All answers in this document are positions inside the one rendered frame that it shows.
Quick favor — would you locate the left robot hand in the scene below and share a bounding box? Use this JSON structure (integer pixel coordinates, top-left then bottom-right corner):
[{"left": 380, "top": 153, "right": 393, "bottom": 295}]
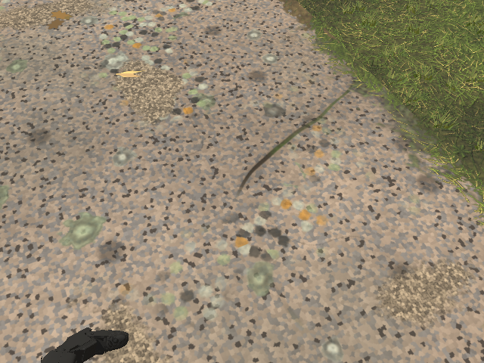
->
[{"left": 41, "top": 327, "right": 129, "bottom": 363}]

